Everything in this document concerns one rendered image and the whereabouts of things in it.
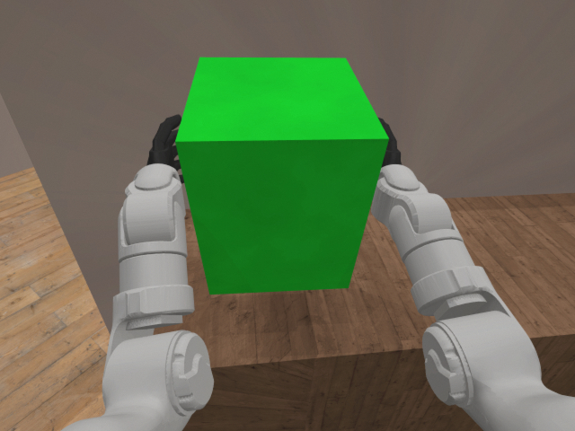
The right robot hand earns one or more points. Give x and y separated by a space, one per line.
392 154

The left robot hand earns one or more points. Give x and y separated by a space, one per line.
163 150

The robot right forearm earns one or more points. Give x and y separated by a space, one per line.
446 283

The robot left forearm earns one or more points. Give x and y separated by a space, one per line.
153 278

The pedestal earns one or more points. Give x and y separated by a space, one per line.
351 359

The robot right upper arm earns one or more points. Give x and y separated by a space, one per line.
484 364

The carton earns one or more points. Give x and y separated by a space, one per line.
280 158

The robot left upper arm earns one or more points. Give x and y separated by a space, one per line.
153 383

